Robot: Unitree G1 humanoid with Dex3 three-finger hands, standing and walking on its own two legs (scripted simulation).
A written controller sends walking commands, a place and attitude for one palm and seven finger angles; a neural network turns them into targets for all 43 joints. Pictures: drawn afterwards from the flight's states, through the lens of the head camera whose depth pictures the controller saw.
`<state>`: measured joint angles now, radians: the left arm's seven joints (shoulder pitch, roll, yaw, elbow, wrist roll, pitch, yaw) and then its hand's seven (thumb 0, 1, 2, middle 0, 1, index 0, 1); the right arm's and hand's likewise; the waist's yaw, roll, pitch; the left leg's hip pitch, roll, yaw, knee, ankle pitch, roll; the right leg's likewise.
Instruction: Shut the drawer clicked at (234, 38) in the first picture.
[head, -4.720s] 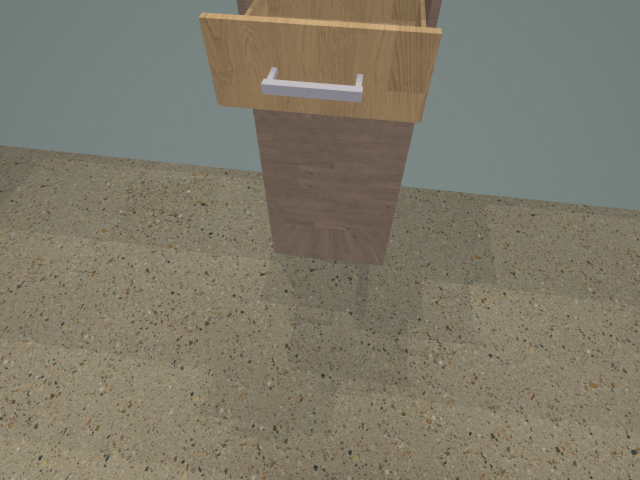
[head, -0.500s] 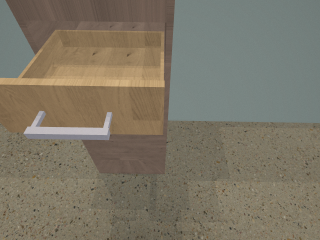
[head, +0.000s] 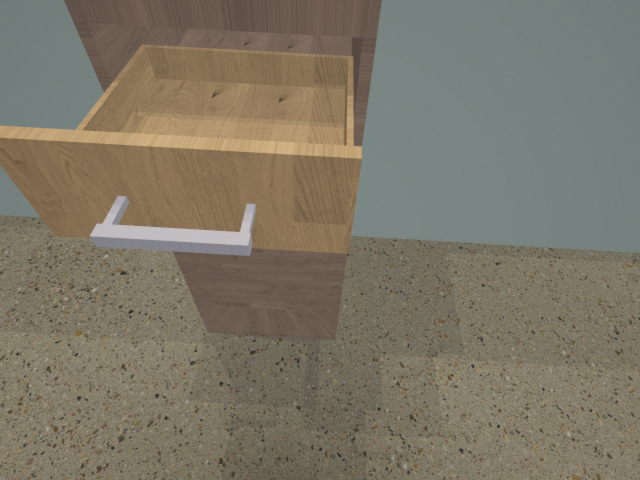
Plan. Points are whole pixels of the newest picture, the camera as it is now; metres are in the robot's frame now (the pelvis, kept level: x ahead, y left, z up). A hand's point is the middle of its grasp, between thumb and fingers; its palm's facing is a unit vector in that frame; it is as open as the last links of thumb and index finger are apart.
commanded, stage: raise the hand and make a fist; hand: left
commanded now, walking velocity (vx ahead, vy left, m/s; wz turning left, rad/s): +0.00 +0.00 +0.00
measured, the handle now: (179, 224) +0.35 +0.19 +0.15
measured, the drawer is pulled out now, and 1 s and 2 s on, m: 0.27 0.27 0.27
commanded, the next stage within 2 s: bring the fist close to the handle in 1.82 s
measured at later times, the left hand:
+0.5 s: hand out of the picture +0.11 +0.19 +0.05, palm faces +0.19 -0.98 -0.06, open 5.1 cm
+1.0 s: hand (139, 428) +0.14 +0.17 +0.13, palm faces -0.01 -1.00 -0.07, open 3.1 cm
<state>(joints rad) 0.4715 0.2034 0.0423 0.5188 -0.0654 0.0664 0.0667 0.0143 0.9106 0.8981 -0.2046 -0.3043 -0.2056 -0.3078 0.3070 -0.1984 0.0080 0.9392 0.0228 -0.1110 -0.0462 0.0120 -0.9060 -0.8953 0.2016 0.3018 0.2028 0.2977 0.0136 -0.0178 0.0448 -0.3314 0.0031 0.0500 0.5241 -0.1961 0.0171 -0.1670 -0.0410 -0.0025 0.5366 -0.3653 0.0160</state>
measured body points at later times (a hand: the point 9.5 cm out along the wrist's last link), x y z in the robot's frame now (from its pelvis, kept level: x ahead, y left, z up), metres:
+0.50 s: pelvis -0.03 -0.04 -0.04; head -0.03 -0.03 +0.41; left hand +0.09 +0.24 +0.06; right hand +0.20 -0.26 -0.08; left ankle +0.05 +0.11 -0.73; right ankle -0.05 -0.14 -0.73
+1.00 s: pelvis -0.01 -0.01 -0.02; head -0.03 -0.02 +0.43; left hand +0.14 +0.22 +0.13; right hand +0.20 -0.23 -0.06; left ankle +0.05 +0.11 -0.73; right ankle -0.05 -0.14 -0.73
